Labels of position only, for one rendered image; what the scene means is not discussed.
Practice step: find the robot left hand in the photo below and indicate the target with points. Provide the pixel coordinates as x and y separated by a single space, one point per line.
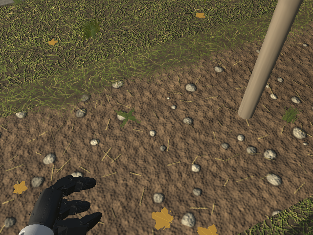
50 208

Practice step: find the robot left forearm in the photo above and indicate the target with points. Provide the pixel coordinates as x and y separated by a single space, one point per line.
36 229

